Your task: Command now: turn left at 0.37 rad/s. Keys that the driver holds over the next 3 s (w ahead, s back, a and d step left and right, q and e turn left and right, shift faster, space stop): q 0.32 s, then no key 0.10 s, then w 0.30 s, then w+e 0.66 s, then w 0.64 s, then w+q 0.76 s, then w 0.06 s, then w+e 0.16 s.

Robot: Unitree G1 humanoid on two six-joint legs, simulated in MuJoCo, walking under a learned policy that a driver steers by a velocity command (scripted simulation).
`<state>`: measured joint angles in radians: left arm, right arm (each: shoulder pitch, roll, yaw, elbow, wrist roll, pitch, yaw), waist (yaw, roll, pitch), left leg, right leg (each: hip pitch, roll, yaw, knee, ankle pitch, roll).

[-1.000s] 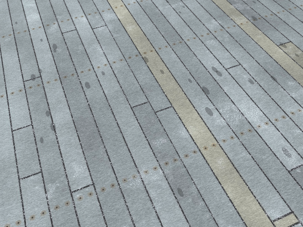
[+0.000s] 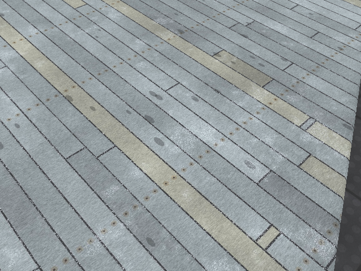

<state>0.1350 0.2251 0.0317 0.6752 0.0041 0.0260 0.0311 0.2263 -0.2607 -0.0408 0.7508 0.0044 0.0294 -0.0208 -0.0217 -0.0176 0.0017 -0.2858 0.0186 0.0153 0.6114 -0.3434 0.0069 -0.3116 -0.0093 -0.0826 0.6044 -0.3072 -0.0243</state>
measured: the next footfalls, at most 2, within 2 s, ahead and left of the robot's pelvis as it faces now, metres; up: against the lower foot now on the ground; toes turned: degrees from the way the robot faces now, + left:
right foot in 0.32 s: +0.04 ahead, -0.11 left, +0.00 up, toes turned +15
left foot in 0.76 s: -0.01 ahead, +0.13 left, +0.00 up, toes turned +17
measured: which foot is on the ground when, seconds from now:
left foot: down 0.00-0.32, up 0.34-0.74, down 0.76-1.00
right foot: up 0.00-0.30, down 0.32-0.74, up 0.76-1.00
